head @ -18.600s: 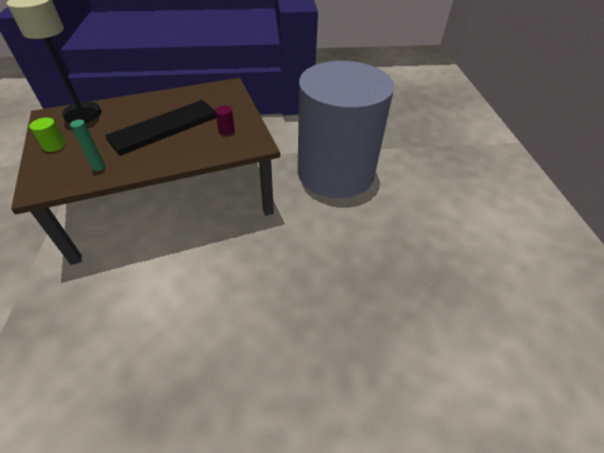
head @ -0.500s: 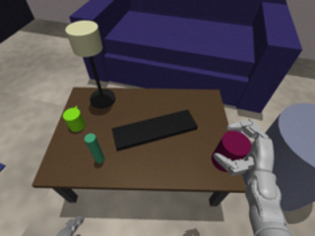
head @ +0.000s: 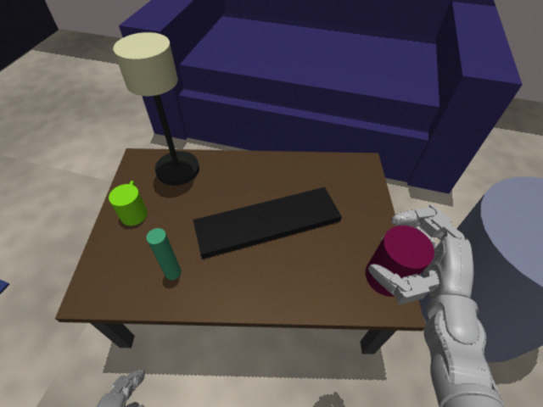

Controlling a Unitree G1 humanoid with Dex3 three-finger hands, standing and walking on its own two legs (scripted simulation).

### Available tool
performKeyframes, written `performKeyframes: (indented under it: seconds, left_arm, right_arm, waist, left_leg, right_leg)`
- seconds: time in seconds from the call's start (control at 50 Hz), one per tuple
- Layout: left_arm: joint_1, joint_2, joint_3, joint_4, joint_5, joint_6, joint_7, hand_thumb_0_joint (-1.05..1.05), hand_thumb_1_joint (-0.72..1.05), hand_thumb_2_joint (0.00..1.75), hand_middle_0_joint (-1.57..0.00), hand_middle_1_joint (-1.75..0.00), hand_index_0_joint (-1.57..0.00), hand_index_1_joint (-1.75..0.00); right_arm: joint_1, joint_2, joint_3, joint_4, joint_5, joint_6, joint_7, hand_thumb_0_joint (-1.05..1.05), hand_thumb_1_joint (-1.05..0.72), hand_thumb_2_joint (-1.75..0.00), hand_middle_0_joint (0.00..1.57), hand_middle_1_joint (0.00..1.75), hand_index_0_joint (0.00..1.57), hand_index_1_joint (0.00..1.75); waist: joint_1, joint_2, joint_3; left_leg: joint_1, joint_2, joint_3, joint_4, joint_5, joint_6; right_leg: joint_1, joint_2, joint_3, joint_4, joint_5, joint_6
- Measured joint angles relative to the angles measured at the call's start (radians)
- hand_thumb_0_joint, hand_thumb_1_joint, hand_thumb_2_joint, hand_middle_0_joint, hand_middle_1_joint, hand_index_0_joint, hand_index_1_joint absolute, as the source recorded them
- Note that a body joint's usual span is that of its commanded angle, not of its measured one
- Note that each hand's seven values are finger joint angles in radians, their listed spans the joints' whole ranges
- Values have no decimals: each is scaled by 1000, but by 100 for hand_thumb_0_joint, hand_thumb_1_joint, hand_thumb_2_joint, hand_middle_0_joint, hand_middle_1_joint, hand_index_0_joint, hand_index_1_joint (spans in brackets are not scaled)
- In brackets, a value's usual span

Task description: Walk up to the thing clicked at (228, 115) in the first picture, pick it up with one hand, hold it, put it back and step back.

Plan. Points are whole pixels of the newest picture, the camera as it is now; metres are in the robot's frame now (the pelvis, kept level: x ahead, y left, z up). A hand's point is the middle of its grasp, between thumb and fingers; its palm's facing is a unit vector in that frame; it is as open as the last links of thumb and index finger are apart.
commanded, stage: crouch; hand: right
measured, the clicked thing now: (396, 262) +0.33 -0.16 +0.04
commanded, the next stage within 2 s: lower in 1.56 s
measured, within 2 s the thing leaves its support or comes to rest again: neither
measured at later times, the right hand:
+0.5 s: hand (382, 243) +0.43 -0.19 -0.07, palm faces +0.18 +0.98 -0.01, open 9.8 cm
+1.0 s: hand (369, 239) +0.50 -0.20 -0.16, palm faces +0.20 +0.98 -0.01, open 9.8 cm
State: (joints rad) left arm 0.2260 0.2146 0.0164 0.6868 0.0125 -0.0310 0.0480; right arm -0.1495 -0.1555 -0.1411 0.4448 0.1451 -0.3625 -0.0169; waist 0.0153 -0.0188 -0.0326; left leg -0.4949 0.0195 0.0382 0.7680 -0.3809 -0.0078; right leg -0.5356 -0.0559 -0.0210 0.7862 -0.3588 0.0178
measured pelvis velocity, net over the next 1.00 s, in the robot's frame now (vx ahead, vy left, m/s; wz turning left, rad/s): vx -0.04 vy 0.00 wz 0.06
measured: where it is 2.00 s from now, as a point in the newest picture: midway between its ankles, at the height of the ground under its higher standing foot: outside the picture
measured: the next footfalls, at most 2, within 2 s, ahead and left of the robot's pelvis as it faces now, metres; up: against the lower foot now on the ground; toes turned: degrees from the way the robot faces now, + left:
none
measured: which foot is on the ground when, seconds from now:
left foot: down 0.00-1.00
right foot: down 0.00-1.00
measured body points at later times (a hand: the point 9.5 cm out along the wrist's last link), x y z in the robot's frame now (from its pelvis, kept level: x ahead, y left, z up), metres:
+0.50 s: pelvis -0.02 +0.00 -0.09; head +0.12 -0.01 +0.34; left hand +0.07 +0.28 -0.20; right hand +0.41 -0.24 -0.06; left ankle +0.00 +0.13 -0.71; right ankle +0.02 -0.13 -0.71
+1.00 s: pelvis -0.04 +0.00 -0.18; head +0.16 -0.02 +0.23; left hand -0.01 +0.26 -0.30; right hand +0.48 -0.25 -0.16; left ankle +0.00 +0.13 -0.71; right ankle +0.02 -0.13 -0.71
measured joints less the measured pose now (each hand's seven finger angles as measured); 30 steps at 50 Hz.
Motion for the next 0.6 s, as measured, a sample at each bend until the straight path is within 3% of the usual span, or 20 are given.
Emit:
performKeyframes:
  seconds: [0.12,0.28,0.44,0.6]
  left_arm:
    - [-7,1,3,7,4,-4,0,1,91,90,-19,-30,-20,-30]
    - [-28,9,7,8,24,-21,-12,1,91,90,-19,-30,-20,-30]
    - [-14,30,9,3,48,-24,-33,0,91,90,-19,-30,-20,-30]
    - [20,44,0,14,58,16,-54,0,90,90,-19,-30,-20,-30]
  right_arm:
    - [-28,3,-16,49,3,-21,-1,-1,44,-106,78,111,79,112]
    - [-171,-27,-77,247,-8,-104,19,-1,44,-106,78,111,79,112]
    - [-382,-111,-165,466,-28,-207,51,-1,44,-107,78,111,79,112]
    - [-565,-201,-244,601,-36,-228,80,-1,44,-107,78,111,78,112]
  waist:
    - [2,1,-4]
    - [21,18,-23]
    - [62,30,-81]
    - [101,9,-114]
  left_leg:
    - [-27,1,2,20,-7,1]
    - [-202,3,2,152,-48,5]
    - [-519,-4,-1,395,-129,9]
    - [-754,-14,5,573,-186,8]
  right_leg:
    - [-27,0,3,17,-4,1]
    - [-199,-1,9,138,-39,2]
    - [-516,-13,19,385,-122,5]
    - [-760,-26,36,579,-187,1]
